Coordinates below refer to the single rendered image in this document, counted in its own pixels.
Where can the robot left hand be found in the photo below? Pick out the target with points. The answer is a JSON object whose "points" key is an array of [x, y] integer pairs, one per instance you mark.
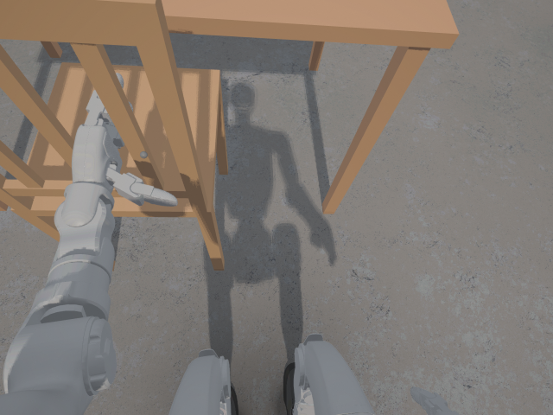
{"points": [[96, 145]]}

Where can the chair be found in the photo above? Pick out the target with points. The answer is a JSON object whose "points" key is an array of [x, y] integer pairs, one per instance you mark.
{"points": [[177, 116]]}

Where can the right robot shin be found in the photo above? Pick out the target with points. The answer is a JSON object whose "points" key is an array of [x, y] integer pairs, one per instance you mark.
{"points": [[304, 404]]}

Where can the table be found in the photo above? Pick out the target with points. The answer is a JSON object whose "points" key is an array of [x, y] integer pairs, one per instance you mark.
{"points": [[414, 26]]}

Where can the robot right thigh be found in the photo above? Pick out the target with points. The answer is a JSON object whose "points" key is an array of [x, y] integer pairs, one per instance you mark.
{"points": [[335, 389]]}

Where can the robot right hand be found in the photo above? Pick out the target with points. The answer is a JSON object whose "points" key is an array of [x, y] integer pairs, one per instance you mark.
{"points": [[433, 403]]}

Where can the left robot forearm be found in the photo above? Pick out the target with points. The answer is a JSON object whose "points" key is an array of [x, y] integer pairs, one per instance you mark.
{"points": [[79, 277]]}

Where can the robot left upper arm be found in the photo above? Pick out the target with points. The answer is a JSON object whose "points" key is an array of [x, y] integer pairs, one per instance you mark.
{"points": [[56, 368]]}

